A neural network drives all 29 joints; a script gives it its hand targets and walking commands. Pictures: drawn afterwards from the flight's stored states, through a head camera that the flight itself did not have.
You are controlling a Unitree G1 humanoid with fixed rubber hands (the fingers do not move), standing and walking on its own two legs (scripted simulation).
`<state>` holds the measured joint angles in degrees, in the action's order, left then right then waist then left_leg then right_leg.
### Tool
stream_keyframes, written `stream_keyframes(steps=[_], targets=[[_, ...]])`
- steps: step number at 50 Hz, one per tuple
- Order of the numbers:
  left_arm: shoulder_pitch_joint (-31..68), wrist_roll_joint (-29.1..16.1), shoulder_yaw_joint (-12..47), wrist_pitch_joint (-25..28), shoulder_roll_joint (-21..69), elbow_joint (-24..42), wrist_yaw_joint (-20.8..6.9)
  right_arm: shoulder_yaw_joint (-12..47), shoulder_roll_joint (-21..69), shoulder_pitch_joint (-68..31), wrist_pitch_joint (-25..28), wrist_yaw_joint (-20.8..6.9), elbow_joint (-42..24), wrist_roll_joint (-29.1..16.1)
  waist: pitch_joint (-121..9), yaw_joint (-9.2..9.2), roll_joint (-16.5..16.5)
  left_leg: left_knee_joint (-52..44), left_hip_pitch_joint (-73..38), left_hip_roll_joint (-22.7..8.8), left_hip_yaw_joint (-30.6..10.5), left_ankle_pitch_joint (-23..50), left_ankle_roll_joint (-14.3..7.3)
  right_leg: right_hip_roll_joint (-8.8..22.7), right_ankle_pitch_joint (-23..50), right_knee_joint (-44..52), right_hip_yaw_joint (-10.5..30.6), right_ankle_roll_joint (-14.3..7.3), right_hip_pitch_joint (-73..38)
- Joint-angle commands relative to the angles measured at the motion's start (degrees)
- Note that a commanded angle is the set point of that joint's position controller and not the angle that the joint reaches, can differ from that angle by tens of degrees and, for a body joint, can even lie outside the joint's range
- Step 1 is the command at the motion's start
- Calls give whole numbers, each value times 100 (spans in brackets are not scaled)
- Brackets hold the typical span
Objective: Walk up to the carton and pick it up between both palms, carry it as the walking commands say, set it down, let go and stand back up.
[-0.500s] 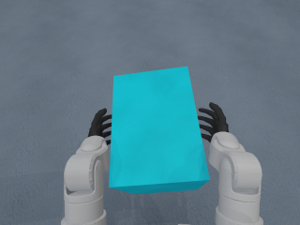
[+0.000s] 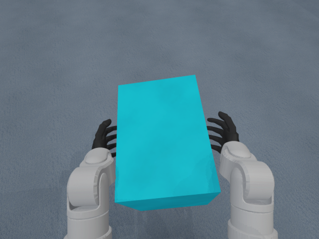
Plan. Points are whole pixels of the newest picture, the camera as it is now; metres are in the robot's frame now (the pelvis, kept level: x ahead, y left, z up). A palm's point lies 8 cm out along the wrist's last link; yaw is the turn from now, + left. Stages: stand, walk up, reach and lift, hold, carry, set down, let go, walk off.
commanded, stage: carry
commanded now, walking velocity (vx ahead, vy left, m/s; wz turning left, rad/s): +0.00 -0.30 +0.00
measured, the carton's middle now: (165, 148) +0.34 -0.01 +0.00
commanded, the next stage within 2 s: none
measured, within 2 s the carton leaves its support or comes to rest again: neither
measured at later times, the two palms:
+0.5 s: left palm (142, 125) +0.36 +0.05 +0.08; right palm (256, 119) +0.36 -0.22 +0.10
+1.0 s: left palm (187, 104) +0.42 -0.06 +0.09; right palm (294, 103) +0.41 -0.34 +0.10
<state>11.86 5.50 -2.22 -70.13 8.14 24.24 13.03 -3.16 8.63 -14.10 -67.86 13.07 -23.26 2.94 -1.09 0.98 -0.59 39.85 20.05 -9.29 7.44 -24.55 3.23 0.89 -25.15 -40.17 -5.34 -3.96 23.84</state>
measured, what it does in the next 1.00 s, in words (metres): steps to the right: left foot, then right foot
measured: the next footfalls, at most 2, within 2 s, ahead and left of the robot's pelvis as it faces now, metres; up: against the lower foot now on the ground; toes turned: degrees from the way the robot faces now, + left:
left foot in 0.36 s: +0.07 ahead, +0.05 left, +0.00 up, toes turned +9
right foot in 0.62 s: +0.12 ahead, -0.21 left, +0.00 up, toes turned -9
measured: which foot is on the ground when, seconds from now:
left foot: down 0.00-0.02, up 0.04-0.34, down 0.36-0.62, up 0.64-1.00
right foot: down 0.00-0.38, up 0.40-0.60, down 0.62-1.00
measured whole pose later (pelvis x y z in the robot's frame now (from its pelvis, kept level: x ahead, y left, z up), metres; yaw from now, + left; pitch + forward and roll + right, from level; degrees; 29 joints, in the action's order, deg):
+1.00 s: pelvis +0.13 -0.19 +0.00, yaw -2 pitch +5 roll +0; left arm 13.1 5.5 -1.6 -70.2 8.4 23.8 13.4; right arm -4.2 8.6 -14.1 -68.2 12.9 -24.4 2.9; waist -0.3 0.6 -0.4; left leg 48.5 27.4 -5.3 7.2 -26.3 3.4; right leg -4.5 -24.4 -37.3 -10.1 -7.8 19.2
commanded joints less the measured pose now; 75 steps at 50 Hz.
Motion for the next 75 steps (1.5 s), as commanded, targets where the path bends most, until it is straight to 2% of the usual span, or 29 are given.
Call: stream_keyframes(steps=[1, 2, 3, 5, 15, 17, 18, 19, 20, 22, 29, 30, 31, 32, 33, 35, 48, 50, 51, 52, 53, 56, 62, 63, 64, 65, 66, 68, 75], targets=[[2509, -2323, 3437, 378, 5667, 1134, -1079, 3046, 5671, -1565, 94, -1098, -905, -1712, -2994, -49, -288, 1602, -211, -48, -138, 843, -195, 1035, 5762, 1485, 452, -30, -2880], [2786, -2243, 3367, 389, 5535, 917, -1077, 3053, 5550, -2146, 96, -1076, -999, -1690, -2916, -76, -1395, 2465, 1020, 397, -81, -941, -98, 1678, 8873, 666, 1064, -531, -3664], [2692, -2215, 3383, 375, 5598, 910, -1107, 3240, 5736, -2176, 66, -1090, -959, -1754, -2806, -211, -1478, 2733, 1525, 469, -177, -1408, -149, 1795, 8887, 750, 1206, -923, -3762], [2470, -2216, 3299, 322, 5669, 964, -1100, 3265, 5807, -1905, 25, -1106, -847, -1819, -2475, -221, -897, 2538, 1910, 344, -256, -1066, -227, 1606, 7437, 931, 952, -820, -3719], [2561, -2172, 3168, 357, 5532, 1030, -1064, 3045, 5616, -2024, 4, -1058, -759, -1767, -2616, -195, -820, 73, 447, 685, 174, 305, -283, 1024, 6853, 383, 224, -703, -2965], [2663, -2195, 3233, 337, 5528, 973, -1036, 2970, 5624, -1925, 0, -1078, -628, -1684, -2708, 77, -353, -1244, -888, 133, -179, 2150, -484, 867, 6074, -324, -103, -284, -2047], [2685, -2183, 3256, 333, 5441, 940, -1022, 2893, 5584, -1870, 22, -1078, -515, -1651, -2697, 119, 639, -1401, -2110, -798, -1292, 5463, -880, 483, 3848, -1026, -280, 183, -634], [2667, -2174, 3290, 328, 5475, 944, -1033, 2820, 5555, -1871, 59, -1050, -478, -1612, -2684, -34, 2082, -1197, -3249, -2001, -3025, 9122, -1511, -273, -210, -1875, -230, 495, 991], [2557, -2157, 3340, 307, 5408, 1016, -1016, 2773, 5577, -1456, 44, -1052, -373, -1590, -2713, -15, 1913, -903, -3674, -1891, -2890, 9823, -1653, -233, -893, -2323, 521, 537, 1443], [2656, -2222, 3481, 338, 5551, 1298, -1030, 2907, 5754, -1467, 75, -1121, -547, -1628, -2583, 36, 1546, -788, -3442, -1713, -2516, 8154, -1348, 61, -802, -1835, 837, 494, 1588], [2482, -2360, 3404, 371, 5718, 1194, -1100, 3017, 5646, -1770, 106, -1090, -950, -1688, -2611, -90, 1273, 33, -1676, -1030, -1120, 6952, -691, -49, 711, 1559, -64, 478, -947], [2559, -2339, 3380, 377, 5730, 1182, -1114, 3028, 5663, -1754, 92, -1091, -894, -1692, -2787, -139, 744, 692, -1111, -691, -685, 4905, -422, 192, 1917, 2035, -131, 345, -1861], [2537, -2309, 3353, 374, 5752, 1039, -1117, 3070, 5713, -1762, 81, -1082, -941, -1695, -2962, -46, -417, 1623, -80, -27, -136, 624, -185, 1047, 5536, 1576, 338, -60, -2984], [2804, -2274, 3302, 397, 5640, 895, -1122, 3102, 5627, -2296, 90, -1062, -1057, -1681, -2944, -104, -1504, 2728, 1158, 411, -51, -1111, -88, 1789, 8711, 771, 989, -611, -3783], [2706, -2220, 3299, 385, 5684, 829, -1143, 3261, 5752, -2385, 68, -1070, -1014, -1740, -2830, -184, -1468, 2956, 1567, 452, -157, -1574, -146, 1934, 8631, 824, 1102, -948, -3778], [2503, -2233, 3237, 341, 5751, 965, -1136, 3299, 5873, -2091, 30, -1113, -900, -1840, -2568, -224, -714, 2860, 1869, 332, -253, -1138, -208, 1707, 6978, 1043, 800, -858, -3689], [2614, -2136, 3111, 322, 5569, 843, -1075, 3007, 5569, -2141, -16, -1031, -663, -1717, -2550, -186, -655, 357, 558, 570, 157, 244, -287, 1150, 6117, 628, 197, -734, -2764], [2600, -2105, 3151, 302, 5568, 778, -1046, 2965, 5588, -2081, -22, -1065, -561, -1678, -2626, 12, -299, -775, -421, 226, -110, 1420, -437, 982, 5988, -9, -79, -433, -2194], [2599, -2123, 3204, 290, 5548, 727, -1035, 2914, 5587, -1924, -8, -1069, -444, -1628, -2676, 140, 346, -1306, -1583, -496, -879, 3963, -751, 727, 4710, -702, -273, 7, -1081], [2655, -2144, 3265, 297, 5532, 798, -1036, 2835, 5564, -1912, 36, -1056, -404, -1607, -2755, 59, 1887, -1200, -2677, -1822, -2694, 7634, -1380, 0, 1245, -1677, -340, 460, 481], [2736, -2161, 3298, 295, 5478, 889, -1037, 2755, 5584, -1707, 40, -1030, -335, -1560, -2706, 3, 2144, -1007, -3287, -2057, -3240, 9253, -1764, -383, -751, -2531, 328, 602, 1328], [2784, -2235, 3417, 341, 5608, 1191, -1068, 3002, 5787, -1857, 69, -1136, -655, -1655, -2494, 5, 1274, -814, -2801, -1717, -2538, 6896, -1249, 234, -748, -1694, 1019, 447, 1450], [2521, -2325, 3307, 364, 5757, 1024, -1122, 3058, 5711, -1953, 78, -1081, -859, -1705, -2651, -93, 1247, -141, -1274, -1071, -1221, 6343, -681, -87, 636, 1452, -66, 450, -1132], [2510, -2291, 3251, 368, 5772, 975, -1137, 3071, 5708, -1960, 80, -1076, -855, -1728, -2855, -134, 625, 650, -814, -680, -736, 4229, -382, 236, 1723, 1975, -38, 299, -1957], [2596, -2276, 3219, 376, 5744, 888, -1146, 3100, 5721, -2016, 72, -1060, -888, -1712, -2975, -51, -662, 1655, 284, 36, -153, 227, -180, 1085, 5320, 1505, 445, -128, -2993], [2902, -2239, 3183, 398, 5636, 753, -1146, 3129, 5644, -2555, 74, -1049, -988, -1679, -2899, -127, -1619, 2717, 1274, 419, -33, -1289, -114, 1853, 7815, 951, 1095, -700, -3448], [2570, -2174, 3204, 373, 5775, 675, -1165, 3327, 5800, -2485, 56, -1077, -952, -1763, -2797, -212, -1377, 2982, 1578, 408, -188, -1671, -143, 1971, 7655, 1026, 1130, -984, -3374], [2538, -2165, 3117, 355, 5762, 768, -1152, 3305, 5880, -2382, 41, -1108, -826, -1860, -2586, -216, -661, 2977, 1835, 279, -269, -1104, -199, 1716, 6418, 1101, 770, -857, -3383], [2390, -2142, 2996, 398, 5669, 894, -1144, 3334, 5840, -2352, 30, -1000, -900, -1847, -2717, -226, -914, 2314, 1698, 456, -55, -516, -152, 1428, 6275, 1036, 684, -892, -3325]])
